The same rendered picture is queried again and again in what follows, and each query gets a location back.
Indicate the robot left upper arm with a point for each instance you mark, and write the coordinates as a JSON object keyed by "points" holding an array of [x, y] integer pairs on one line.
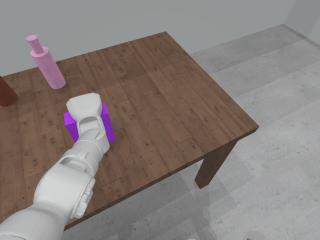
{"points": [[65, 194]]}

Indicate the table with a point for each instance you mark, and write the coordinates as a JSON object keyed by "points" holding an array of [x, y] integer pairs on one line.
{"points": [[166, 112]]}

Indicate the left robot hand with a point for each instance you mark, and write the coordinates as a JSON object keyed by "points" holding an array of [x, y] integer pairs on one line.
{"points": [[81, 105]]}

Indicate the sponge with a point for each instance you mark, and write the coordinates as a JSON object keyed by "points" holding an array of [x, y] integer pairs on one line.
{"points": [[71, 125]]}

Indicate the robot left forearm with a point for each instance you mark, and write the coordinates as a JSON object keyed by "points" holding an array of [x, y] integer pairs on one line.
{"points": [[88, 150]]}

